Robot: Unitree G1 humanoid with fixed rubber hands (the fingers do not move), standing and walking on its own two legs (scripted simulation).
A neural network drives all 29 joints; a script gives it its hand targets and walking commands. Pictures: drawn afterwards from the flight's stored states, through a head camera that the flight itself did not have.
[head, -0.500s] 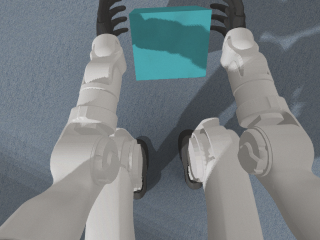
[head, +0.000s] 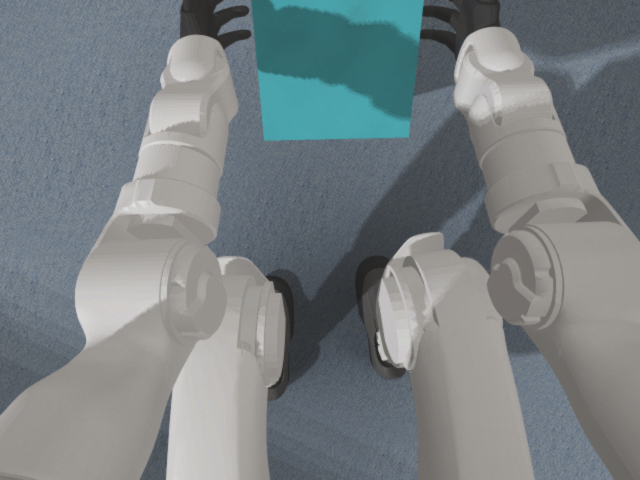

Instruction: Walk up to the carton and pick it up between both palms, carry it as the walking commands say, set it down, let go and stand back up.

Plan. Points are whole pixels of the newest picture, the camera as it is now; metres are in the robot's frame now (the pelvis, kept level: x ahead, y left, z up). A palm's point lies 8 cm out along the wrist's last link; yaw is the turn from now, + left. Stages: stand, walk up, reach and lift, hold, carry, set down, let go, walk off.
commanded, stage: set down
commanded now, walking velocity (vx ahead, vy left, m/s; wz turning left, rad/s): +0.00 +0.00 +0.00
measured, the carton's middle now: (332, 62) +0.54 -0.05 -0.25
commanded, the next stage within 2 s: none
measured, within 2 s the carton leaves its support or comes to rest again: rests again in 1.68 s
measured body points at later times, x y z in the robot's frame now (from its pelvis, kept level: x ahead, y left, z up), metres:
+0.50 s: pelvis +0.01 +0.00 +0.00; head +0.36 -0.02 +0.28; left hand +0.56 +0.08 -0.16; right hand +0.54 -0.19 -0.16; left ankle +0.10 +0.09 -0.32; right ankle +0.12 -0.10 -0.32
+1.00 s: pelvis +0.01 +0.00 +0.00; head +0.37 -0.02 +0.27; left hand +0.57 +0.08 -0.16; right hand +0.54 -0.19 -0.16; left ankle +0.10 +0.09 -0.32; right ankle +0.12 -0.10 -0.32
